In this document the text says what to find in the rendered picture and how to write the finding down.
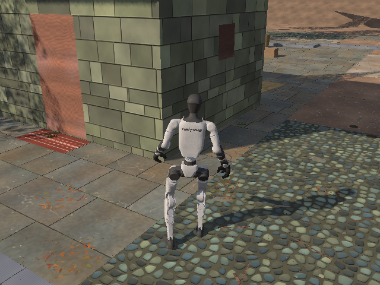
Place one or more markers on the right robot forearm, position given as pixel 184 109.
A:
pixel 222 158

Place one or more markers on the right robot upper arm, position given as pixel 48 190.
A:
pixel 210 126

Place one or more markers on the left robot hand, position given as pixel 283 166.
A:
pixel 155 157

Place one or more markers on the left robot upper arm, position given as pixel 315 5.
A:
pixel 174 123

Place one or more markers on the right robot thigh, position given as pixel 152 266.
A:
pixel 202 175

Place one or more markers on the right robot hand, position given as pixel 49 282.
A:
pixel 222 169

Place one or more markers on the humanoid robot torso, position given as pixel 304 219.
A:
pixel 191 143

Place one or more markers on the left robot forearm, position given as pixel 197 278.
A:
pixel 159 150

